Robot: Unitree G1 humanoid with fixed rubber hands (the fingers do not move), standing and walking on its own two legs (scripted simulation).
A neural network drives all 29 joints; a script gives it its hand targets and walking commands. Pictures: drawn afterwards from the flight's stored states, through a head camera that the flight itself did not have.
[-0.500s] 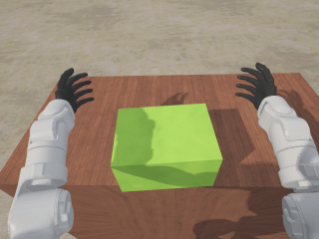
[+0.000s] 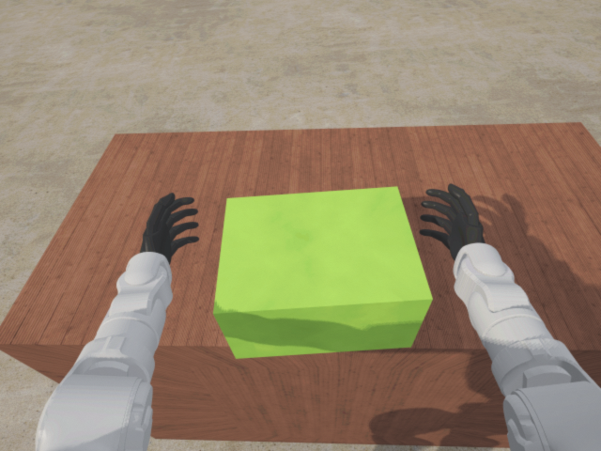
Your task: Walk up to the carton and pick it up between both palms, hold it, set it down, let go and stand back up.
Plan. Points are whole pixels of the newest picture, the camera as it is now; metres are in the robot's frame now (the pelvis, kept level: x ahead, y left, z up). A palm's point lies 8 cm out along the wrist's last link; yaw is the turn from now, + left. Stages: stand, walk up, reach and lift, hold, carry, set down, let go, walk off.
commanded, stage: reach and lift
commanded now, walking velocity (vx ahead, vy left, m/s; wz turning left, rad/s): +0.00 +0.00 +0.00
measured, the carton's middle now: (317, 271) +0.39 +0.02 +0.02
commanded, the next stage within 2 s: none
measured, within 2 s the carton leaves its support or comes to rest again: neither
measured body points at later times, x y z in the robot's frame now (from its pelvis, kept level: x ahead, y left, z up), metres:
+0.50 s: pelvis +0.01 +0.00 +0.00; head +0.04 +0.00 +0.45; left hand +0.40 +0.23 +0.06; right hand +0.42 -0.17 +0.06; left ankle -0.02 +0.09 -0.74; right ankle +0.02 -0.09 -0.74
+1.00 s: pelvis +0.01 +0.00 +0.00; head +0.04 +0.00 +0.45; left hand +0.41 +0.21 +0.06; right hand +0.43 -0.15 +0.05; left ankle -0.02 +0.09 -0.74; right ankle +0.02 -0.09 -0.74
